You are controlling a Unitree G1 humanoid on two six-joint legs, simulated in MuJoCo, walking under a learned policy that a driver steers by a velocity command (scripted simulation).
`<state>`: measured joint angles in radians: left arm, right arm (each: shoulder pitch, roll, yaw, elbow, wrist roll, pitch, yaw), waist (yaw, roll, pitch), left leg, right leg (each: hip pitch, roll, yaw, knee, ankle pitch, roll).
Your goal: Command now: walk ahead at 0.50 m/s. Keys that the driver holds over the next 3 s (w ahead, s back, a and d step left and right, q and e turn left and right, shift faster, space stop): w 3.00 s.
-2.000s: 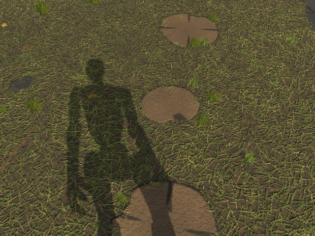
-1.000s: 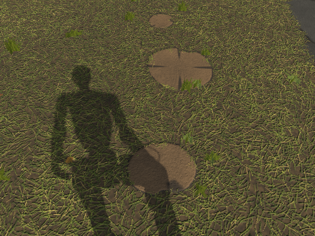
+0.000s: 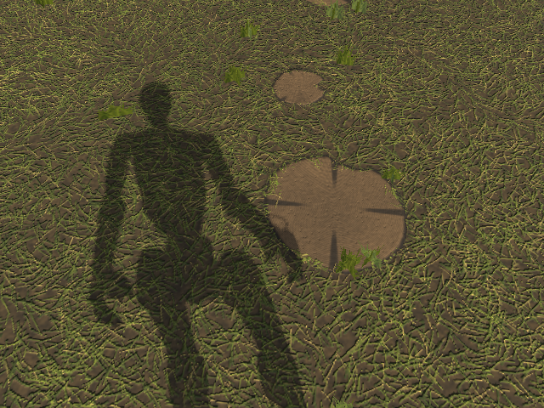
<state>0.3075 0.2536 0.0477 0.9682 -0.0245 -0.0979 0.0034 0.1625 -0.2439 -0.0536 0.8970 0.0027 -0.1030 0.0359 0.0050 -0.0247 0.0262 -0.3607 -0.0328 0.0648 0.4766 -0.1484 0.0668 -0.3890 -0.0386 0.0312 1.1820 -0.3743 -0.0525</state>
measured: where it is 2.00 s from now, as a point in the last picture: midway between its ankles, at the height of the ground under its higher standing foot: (282, 193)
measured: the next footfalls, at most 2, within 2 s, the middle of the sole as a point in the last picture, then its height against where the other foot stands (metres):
right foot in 0.44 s outside the picture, level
left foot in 1.00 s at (244, 311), level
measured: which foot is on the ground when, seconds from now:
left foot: down 0.00-0.46, up 0.48-0.98, down 1.00-1.00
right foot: up 0.00-0.42, down 0.44-1.00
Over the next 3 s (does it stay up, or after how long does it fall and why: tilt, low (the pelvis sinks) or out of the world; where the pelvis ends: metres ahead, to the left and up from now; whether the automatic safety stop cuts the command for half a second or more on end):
stays up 1.65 -0.06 0.01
